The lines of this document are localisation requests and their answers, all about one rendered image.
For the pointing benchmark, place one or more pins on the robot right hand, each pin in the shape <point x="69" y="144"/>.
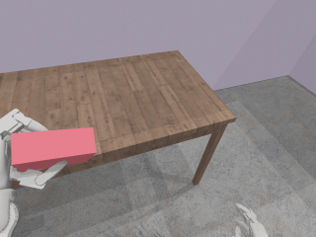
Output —
<point x="255" y="229"/>

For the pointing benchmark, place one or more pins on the sponge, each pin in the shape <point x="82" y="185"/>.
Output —
<point x="42" y="149"/>

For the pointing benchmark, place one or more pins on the robot left hand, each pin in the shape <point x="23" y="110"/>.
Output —
<point x="16" y="122"/>

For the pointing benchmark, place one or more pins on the robot left forearm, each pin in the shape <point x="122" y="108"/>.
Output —
<point x="10" y="213"/>

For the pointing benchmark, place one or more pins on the table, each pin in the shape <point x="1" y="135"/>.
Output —
<point x="135" y="104"/>

